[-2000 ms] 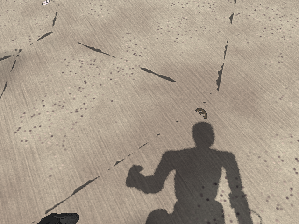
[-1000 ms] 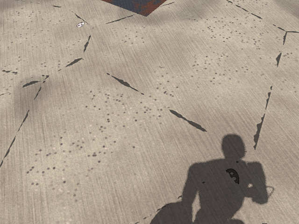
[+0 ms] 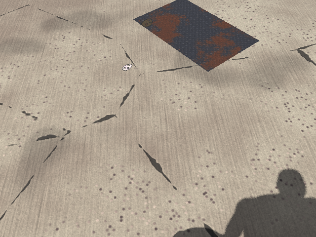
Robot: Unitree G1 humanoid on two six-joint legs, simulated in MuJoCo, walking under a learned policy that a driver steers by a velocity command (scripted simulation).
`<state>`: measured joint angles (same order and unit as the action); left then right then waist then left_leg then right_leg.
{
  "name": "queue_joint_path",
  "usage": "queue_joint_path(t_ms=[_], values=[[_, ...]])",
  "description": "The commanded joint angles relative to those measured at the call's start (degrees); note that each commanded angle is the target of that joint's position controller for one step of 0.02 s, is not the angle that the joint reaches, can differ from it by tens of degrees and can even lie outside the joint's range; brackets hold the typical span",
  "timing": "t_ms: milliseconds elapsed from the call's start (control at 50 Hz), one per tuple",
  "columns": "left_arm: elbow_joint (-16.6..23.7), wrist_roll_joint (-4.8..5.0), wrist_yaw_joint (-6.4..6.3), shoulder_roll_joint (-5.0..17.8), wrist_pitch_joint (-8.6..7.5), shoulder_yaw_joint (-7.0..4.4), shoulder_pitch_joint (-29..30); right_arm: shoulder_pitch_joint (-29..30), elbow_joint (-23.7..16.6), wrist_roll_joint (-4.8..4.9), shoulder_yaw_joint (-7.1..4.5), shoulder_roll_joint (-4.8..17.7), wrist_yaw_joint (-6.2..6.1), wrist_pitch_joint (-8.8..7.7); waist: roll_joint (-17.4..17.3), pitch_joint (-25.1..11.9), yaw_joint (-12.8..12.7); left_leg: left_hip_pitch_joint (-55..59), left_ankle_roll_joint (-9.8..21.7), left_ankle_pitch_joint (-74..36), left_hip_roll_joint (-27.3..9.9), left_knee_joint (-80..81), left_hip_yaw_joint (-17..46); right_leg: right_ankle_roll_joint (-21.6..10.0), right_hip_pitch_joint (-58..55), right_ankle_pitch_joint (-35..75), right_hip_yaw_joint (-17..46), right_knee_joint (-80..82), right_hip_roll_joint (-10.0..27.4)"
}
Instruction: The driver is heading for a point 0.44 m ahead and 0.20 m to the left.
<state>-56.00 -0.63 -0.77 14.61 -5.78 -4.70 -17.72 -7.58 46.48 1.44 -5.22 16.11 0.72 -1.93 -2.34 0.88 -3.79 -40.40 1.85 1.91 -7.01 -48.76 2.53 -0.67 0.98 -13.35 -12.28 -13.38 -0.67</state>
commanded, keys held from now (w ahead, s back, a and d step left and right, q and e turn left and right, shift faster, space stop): w+q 0.42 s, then no key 0.58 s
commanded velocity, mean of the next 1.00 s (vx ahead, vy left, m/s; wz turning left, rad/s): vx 0.32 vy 0.00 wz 0.37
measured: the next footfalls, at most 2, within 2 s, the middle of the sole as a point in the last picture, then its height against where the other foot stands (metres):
left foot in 0.18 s outside the picture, level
right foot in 0.66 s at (168, 215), level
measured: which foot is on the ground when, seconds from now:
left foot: up 0.00-0.16, down 0.18-0.68, up 0.70-0.94, down 0.96-1.00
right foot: down 0.00-0.20, up 0.22-0.64, down 0.66-1.00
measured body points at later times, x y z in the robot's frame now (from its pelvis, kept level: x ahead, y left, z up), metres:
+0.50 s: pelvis +0.27 +0.08 +0.00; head +0.30 +0.10 +0.45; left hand +0.40 +0.38 -0.09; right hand +0.41 -0.18 -0.11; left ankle +0.23 +0.13 -0.74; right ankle +0.49 -0.07 -0.68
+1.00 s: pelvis +0.44 +0.09 -0.01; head +0.45 +0.11 +0.44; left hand +0.47 +0.37 -0.14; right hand +0.63 -0.13 -0.13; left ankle +0.39 +0.23 -0.75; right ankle +0.55 +0.02 -0.74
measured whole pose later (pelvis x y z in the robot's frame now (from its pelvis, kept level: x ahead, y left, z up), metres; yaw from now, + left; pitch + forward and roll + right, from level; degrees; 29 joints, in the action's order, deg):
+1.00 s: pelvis +0.44 +0.09 -0.01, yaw +22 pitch +0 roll -1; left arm -48.9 -1.0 1.0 12.7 -1.2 -1.3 -7.6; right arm -13.0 46.2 -1.0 -3.0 14.5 -1.9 2.2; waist 0.0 2.1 -0.3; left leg -16.5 -2.0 16.5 -2.2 -33.1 3.8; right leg -1.3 20.3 -8.2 -1.8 -28.3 -1.8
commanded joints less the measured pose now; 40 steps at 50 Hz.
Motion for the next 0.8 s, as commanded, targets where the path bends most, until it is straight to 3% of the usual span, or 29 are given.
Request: queue_joint_path(t_ms=[20,80,120,140,160,180,200,220,240,260,280,300,320,380,420,480,520,560,620,640,660,680,700,720,740,760,780,800], values=[[3.87,0.53,-0.58,9.34,-0.36,-1.79,2.41,5.71,-5.16,-0.19,0.71,0.34,1.30,-0.52,4.24,4.02,0.16,-0.03,0.48,-4.05,-0.02,6.61,-2.52,-7.81,1.21,16.88,3.79,6.39,16.32],[3.20,1.33,-0.50,10.37,0.80,-2.16,0.10,9.51,-7.72,0.00,0.84,0.80,2.35,-0.39,4.70,5.11,-0.41,-0.61,1.97,0.17,1.21,10.57,-4.85,-6.90,-4.79,22.01,1.64,3.30,17.87],[3.58,1.78,-0.59,11.99,1.55,-2.56,0.84,8.56,-8.74,0.04,0.15,2.37,2.78,-0.23,6.39,3.14,1.54,4.47,3.91,5.49,4.14,11.69,-7.77,-5.81,-6.96,38.02,-0.17,-2.35,18.25],[3.87,2.03,-0.74,12.96,1.99,-2.81,1.29,5.91,-8.59,0.09,-0.55,3.66,2.78,-0.07,7.69,0.80,3.51,9.13,5.09,8.57,6.39,11.45,-9.49,-5.29,-7.54,48.06,-0.87,-7.48,18.16],[4.17,2.18,-0.85,13.63,2.54,-2.93,2.02,-0.32,-7.31,0.32,-1.74,5.69,2.68,0.02,8.08,-2.61,7.26,17.13,6.66,9.82,9.04,12.67,-10.81,-4.55,-6.60,54.63,-1.79,-16.39,17.33],[4.61,2.25,-0.97,13.25,2.74,-2.63,2.84,-10.21,-4.63,0.42,-3.73,9.11,1.98,0.17,6.64,-7.61,12.44,32.00,8.93,6.01,11.21,16.68,-10.16,-2.48,-0.32,51.07,-3.00,-29.27,15.13],[6.17,0.14,-0.90,9.39,2.19,-1.34,1.75,-17.21,-2.94,0.32,-5.46,14.75,0.57,0.78,-3.21,-12.39,13.36,49.10,12.52,5.00,0.83,17.16,6.48,0.33,16.59,20.73,-2.83,-48.45,11.81],[9.87,0.15,-0.20,3.11,-0.07,0.72,-1.24,-13.64,-4.82,0.08,-5.37,18.69,0.78,-0.04,-13.20,-19.05,6.56,62.96,24.09,17.86,-11.70,28.01,42.20,2.90,38.65,-20.85,7.70,-66.15,-1.05],[10.97,2.60,0.67,8.38,-2.41,-0.22,5.96,-15.44,-5.23,-0.58,-3.66,13.33,1.25,-0.72,-4.82,-19.53,10.81,63.16,21.74,19.05,-12.23,33.30,43.46,1.36,45.19,-19.17,17.45,-69.27,1.10],[12.09,3.85,1.03,8.91,-3.31,-0.34,8.96,-13.61,-4.79,-0.75,-2.86,10.43,1.29,-1.47,-3.34,-12.28,10.10,57.58,19.18,14.85,-10.56,32.88,34.44,-0.22,48.33,-14.17,16.75,-66.71,3.53],[11.17,2.73,0.59,8.41,-3.52,-0.30,8.58,-9.59,-5.47,-0.37,-2.23,8.46,1.32,-1.98,2.16,-7.77,7.23,48.31,16.98,8.56,-7.76,32.64,27.09,-0.58,44.95,-9.53,16.92,-61.33,6.24],[10.36,1.12,0.10,8.87,-3.00,-0.87,8.08,-5.66,-6.23,-0.53,-1.52,6.30,1.20,-2.08,3.14,-5.32,4.95,40.85,15.03,3.69,-5.22,33.40,21.47,-0.44,40.44,-6.61,16.83,-56.27,8.04],[10.49,0.88,0.20,9.16,-2.15,-1.15,6.69,-3.95,-7.17,-1.25,-1.31,6.25,0.94,-2.24,0.59,-4.80,3.09,35.47,15.51,-0.42,-4.74,34.49,20.29,0.15,36.40,-5.14,17.36,-54.35,8.84],[11.63,-0.04,0.10,7.40,-0.41,-1.02,7.99,-4.98,-6.98,-0.78,-1.56,7.56,-0.07,-2.59,1.65,-3.31,2.31,29.15,15.45,-5.40,-2.27,36.60,15.40,2.67,34.03,-1.26,15.99,-46.28,8.24],[13.56,-0.37,-0.03,6.29,-0.12,-0.56,12.97,-7.34,-6.46,-0.54,-1.87,8.79,-0.91,-2.58,1.02,-1.57,3.83,28.05,14.48,-6.62,-0.92,36.89,13.35,3.96,35.75,5.78,15.40,-37.99,6.94],[14.84,-0.40,0.72,4.42,-0.58,0.35,17.31,-8.83,-5.72,-0.65,-1.65,8.23,-1.69,-1.80,-1.41,-0.96,5.61,25.76,10.37,-16.09,3.02,33.57,6.77,3.61,30.08,17.44,13.23,-23.94,3.42],[15.91,0.01,1.54,4.19,-0.97,0.61,19.83,-11.77,-4.55,-0.66,-1.48,7.90,-1.90,-1.33,-2.71,-1.91,7.44,26.42,8.72,-15.50,2.61,32.15,7.19,2.77,26.77,24.07,12.39,-19.86,1.51],[16.68,0.07,2.07,5.04,-1.03,0.52,20.95,-12.81,-3.83,-0.66,-1.13,7.15,-2.15,-0.95,-3.32,-1.91,7.86,30.04,8.16,-14.70,1.26,29.33,9.18,1.59,27.14,23.52,13.34,-16.88,0.97],[16.27,-0.55,2.53,7.42,-1.67,-0.15,18.18,-12.11,-3.71,-1.12,-0.88,6.70,-2.56,-0.46,-4.29,-3.36,6.07,36.43,7.34,-18.20,-0.94,22.22,13.05,-0.93,25.62,17.54,14.09,-13.67,0.68],[15.24,-0.93,2.50,7.89,-2.05,-0.38,14.62,-10.57,-4.08,-1.05,-0.70,6.40,-2.61,-0.38,-4.09,-4.56,3.80,36.85,6.23,-21.28,0.42,18.01,12.70,-2.15,21.07,20.45,13.13,-10.33,0.34],[14.63,-1.84,2.31,9.99,-2.50,-0.80,10.94,-10.29,-4.94,-1.43,-0.30,5.35,-2.53,-0.52,-1.74,-8.45,2.41,34.41,4.07,-19.40,3.86,10.93,11.26,-4.11,11.70,37.20,15.18,-10.72,3.94],[14.64,-3.21,2.11,12.56,-2.49,-1.00,6.29,-14.19,-5.58,-2.16,0.50,3.48,-2.45,-0.91,6.14,-16.26,2.47,23.71,0.95,-1.03,8.36,-2.91,9.40,-10.24,-5.40,60.63,24.30,-16.71,14.40],[12.73,-2.15,2.13,8.82,-1.28,-0.19,3.05,-22.74,-3.56,-0.98,1.19,2.40,-2.13,-0.76,19.43,-25.71,3.44,14.94,-2.95,35.87,12.64,-17.88,7.38,-20.93,-16.58,64.25,39.13,-16.18,25.54],[13.17,0.06,2.58,6.34,-0.31,0.70,3.76,-21.99,-2.86,-0.50,0.16,7.85,-1.78,-0.20,12.27,-24.62,2.59,11.92,-3.85,39.20,10.35,-22.06,10.47,-20.41,-13.30,48.36,42.47,-13.57,24.65],[13.75,0.60,2.51,6.26,0.58,0.83,6.91,-15.63,-3.89,-0.11,-0.38,9.11,-1.90,0.87,8.02,-17.53,1.93,8.73,-5.03,36.68,8.86,-24.95,8.88,-17.48,-7.75,36.08,38.47,-11.91,21.83],[13.88,0.10,2.50,5.53,1.27,1.44,10.30,-12.63,-4.28,-0.27,-0.29,8.11,-2.23,2.10,5.05,-12.02,3.06,8.05,-5.46,33.98,7.14,-22.05,6.91,-15.54,-0.06,26.20,35.30,-8.98,19.49],[14.26,-0.18,2.38,4.54,1.75,1.94,13.46,-10.68,-4.69,-0.92,-0.37,7.50,-2.71,3.32,4.81,-8.30,4.18,9.87,-5.59,31.71,5.06,-16.74,5.82,-13.91,7.08,17.73,32.89,-6.25,17.59],[14.09,-0.61,2.32,5.28,2.43,1.77,15.55,-11.17,-4.54,-0.93,0.01,5.66,-2.90,4.19,7.04,-5.55,5.72,14.23,-5.56,30.26,4.28,-9.59,4.09,-11.89,13.59,12.16,29.51,-3.79,14.73]])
